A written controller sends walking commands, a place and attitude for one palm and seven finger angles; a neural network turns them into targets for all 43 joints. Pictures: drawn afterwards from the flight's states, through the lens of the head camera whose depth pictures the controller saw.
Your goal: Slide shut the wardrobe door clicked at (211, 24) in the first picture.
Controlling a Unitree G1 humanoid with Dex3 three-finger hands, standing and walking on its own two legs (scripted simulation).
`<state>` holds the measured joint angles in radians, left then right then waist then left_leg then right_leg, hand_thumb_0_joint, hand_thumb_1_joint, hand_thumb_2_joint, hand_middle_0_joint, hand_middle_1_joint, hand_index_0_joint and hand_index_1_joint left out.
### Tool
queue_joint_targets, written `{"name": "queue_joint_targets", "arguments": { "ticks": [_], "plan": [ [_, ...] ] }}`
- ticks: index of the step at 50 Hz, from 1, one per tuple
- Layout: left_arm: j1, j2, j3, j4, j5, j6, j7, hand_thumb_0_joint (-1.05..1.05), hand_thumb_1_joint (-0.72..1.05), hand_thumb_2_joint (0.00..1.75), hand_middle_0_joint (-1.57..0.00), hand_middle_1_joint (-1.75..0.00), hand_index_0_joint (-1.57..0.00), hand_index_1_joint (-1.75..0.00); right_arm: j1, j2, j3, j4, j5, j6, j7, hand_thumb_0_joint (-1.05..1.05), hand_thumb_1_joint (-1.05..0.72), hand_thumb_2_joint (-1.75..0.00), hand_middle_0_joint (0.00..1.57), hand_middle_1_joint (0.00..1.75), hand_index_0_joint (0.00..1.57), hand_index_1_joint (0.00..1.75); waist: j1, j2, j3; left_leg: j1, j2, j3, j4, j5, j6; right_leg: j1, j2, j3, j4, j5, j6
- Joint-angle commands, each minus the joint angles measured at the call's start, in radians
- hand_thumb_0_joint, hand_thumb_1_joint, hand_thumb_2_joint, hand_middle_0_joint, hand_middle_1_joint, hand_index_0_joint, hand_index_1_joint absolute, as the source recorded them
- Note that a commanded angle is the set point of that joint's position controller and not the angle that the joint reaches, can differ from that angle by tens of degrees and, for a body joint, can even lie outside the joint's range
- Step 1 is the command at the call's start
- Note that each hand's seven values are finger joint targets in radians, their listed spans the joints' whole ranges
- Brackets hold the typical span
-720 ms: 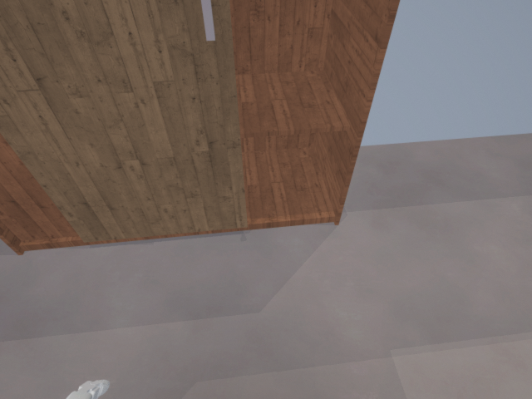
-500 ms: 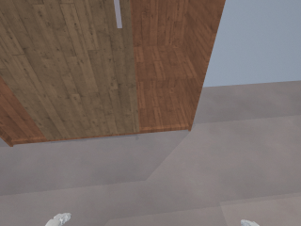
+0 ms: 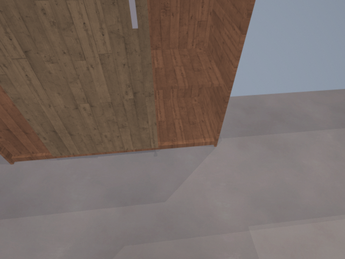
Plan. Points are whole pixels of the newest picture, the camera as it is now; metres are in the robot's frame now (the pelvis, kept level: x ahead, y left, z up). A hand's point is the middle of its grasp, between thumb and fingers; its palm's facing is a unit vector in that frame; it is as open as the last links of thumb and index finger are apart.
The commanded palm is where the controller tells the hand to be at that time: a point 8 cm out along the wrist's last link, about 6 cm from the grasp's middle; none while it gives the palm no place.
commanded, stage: stand and wait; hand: left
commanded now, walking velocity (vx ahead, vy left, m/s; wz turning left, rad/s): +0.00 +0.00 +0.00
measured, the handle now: out of the picture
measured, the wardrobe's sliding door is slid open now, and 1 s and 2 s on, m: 0.42 0.42 0.42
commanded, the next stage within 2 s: look at it before walking up in 0.28 s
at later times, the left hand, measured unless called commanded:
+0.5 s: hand out of the picture +0.08 +0.25 -0.15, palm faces -0.03 -0.94 -0.33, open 7.4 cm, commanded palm none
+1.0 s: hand out of the picture +0.07 +0.26 -0.15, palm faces -0.02 -0.94 -0.34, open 7.4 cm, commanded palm none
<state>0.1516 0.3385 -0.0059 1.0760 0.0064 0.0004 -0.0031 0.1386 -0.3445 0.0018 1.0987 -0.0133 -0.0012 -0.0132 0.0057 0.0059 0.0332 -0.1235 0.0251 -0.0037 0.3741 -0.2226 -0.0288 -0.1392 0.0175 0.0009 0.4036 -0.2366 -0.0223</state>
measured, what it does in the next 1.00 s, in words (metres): stands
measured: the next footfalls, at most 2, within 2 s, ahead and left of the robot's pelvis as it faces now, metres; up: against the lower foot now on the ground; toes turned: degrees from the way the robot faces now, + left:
none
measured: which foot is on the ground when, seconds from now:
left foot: down 0.00-1.00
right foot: down 0.00-1.00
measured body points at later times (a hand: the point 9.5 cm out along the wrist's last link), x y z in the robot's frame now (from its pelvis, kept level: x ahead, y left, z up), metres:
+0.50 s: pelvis +0.00 +0.01 +0.00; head +0.00 +0.00 +0.45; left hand +0.08 +0.30 -0.13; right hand +0.07 -0.29 -0.13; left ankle -0.01 +0.14 -0.74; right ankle -0.01 -0.10 -0.74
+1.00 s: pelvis +0.00 +0.01 +0.00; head +0.00 +0.01 +0.45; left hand +0.07 +0.30 -0.13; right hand +0.08 -0.29 -0.13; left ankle -0.01 +0.14 -0.74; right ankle -0.01 -0.10 -0.74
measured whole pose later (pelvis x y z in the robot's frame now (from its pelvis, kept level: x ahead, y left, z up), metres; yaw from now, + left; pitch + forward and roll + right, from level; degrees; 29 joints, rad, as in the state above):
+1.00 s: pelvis +0.00 +0.01 +0.00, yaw +0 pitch -2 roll +0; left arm 0.14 0.34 -0.01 1.08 0.01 -0.01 0.00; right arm 0.12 -0.34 0.01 1.11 -0.01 -0.01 -0.01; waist 0.01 0.00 0.02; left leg -0.11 0.01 0.00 0.33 -0.20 -0.02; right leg -0.12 0.01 0.00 0.36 -0.21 -0.01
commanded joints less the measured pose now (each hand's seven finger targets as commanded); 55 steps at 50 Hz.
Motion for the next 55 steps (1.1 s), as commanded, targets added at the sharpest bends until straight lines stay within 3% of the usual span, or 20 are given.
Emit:
{"name": "queue_joint_targets", "arguments": {
  "ticks": [1,10,21,55],
  "plan": [
    [-0.054,0.213,0.042,-0.068,0.002,-0.028,0.016,0.0,0.9,0.9,-0.2,-0.3,-0.2,-0.3,-0.053,-0.19,-0.032,-0.064,0.003,-0.029,-0.007,0.0,-0.9,-0.9,0.2,0.3,0.2,0.3,-0.004,-0.019,-0.057,0.002,0.087,-0.078,-0.049,0.14,0.049,-0.008,-0.134,0.122,-0.083,0.161,-0.019],
    [-0.057,0.211,0.041,-0.066,0.003,-0.027,0.015,0.0,0.9,0.9,-0.2,-0.3,-0.2,-0.3,-0.051,-0.193,-0.032,-0.057,0.003,-0.032,-0.005,0.0,-0.9,-0.9,0.2,0.3,0.2,0.3,-0.005,-0.01,-0.049,-0.003,0.089,-0.083,-0.062,0.119,0.051,-0.022,-0.132,0.127,-0.097,0.117,-0.016],
    [-0.055,0.207,0.041,-0.068,0.004,-0.029,0.016,0.0,0.9,0.9,-0.2,-0.3,-0.2,-0.3,-0.054,-0.195,-0.032,-0.055,0.004,-0.037,-0.006,0.0,-0.9,-0.9,0.2,0.3,0.2,0.3,-0.003,-0.008,-0.074,0.016,0.096,-0.085,-0.064,0.183,0.053,0.0,-0.131,0.113,-0.078,0.192,-0.011],
    [-0.044,0.216,0.043,-0.065,0.004,-0.028,0.017,0.0,0.9,0.9,-0.2,-0.3,-0.2,-0.3,-0.062,-0.199,-0.031,-0.056,0.006,-0.031,-0.003,0.0,-0.9,-0.9,0.2,0.3,0.2,0.3,-0.002,-0.005,-0.062,0.012,0.092,-0.094,-0.064,0.206,0.051,0.016,-0.142,0.093,-0.087,0.208,-0.004]
  ]
}}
